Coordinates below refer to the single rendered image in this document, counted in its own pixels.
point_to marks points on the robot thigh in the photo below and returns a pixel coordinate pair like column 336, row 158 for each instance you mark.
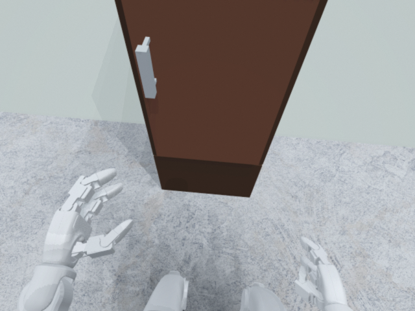
column 258, row 298
column 170, row 294

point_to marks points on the robot left forearm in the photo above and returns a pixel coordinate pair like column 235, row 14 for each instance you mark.
column 49, row 290

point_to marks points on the handle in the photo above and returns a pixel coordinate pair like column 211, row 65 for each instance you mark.
column 145, row 69

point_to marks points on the robot left hand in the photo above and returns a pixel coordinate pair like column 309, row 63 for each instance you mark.
column 73, row 220

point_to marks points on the robot right hand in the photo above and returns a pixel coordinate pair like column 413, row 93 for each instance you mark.
column 325, row 287

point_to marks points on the robot right thigh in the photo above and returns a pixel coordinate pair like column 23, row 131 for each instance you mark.
column 258, row 298

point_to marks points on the cupboard door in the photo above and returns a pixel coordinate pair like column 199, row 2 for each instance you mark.
column 222, row 69

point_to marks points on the robot left thigh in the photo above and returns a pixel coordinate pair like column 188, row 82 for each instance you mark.
column 170, row 294

